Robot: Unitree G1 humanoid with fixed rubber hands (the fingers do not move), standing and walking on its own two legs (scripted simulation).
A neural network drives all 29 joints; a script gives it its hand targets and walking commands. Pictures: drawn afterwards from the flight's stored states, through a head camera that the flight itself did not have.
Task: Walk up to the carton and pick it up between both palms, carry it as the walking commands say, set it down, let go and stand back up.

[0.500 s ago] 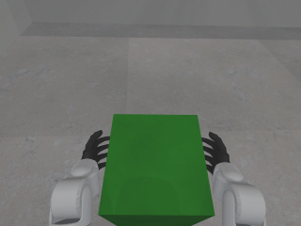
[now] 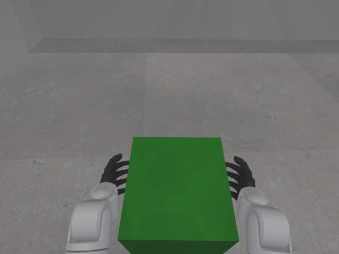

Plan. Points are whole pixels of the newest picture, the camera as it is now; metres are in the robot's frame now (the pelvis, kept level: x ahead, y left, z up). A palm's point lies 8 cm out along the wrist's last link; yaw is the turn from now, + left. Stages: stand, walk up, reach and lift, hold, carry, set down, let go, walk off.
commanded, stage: carry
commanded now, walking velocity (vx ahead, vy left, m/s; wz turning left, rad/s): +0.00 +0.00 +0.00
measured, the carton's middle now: (176, 202) +0.26 -0.01 -0.01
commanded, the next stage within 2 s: none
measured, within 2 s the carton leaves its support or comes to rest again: neither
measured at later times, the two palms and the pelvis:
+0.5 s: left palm (111, 197) +0.24 +0.14 +0.05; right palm (244, 202) +0.24 -0.15 +0.06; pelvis -0.02 +0.00 +0.00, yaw +0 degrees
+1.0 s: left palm (111, 198) +0.25 +0.14 +0.04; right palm (243, 202) +0.24 -0.15 +0.05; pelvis -0.02 +0.00 +0.00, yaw +0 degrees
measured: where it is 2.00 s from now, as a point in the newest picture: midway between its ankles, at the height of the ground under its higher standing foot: outside the picture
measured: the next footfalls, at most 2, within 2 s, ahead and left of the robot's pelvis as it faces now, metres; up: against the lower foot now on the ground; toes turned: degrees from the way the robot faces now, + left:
none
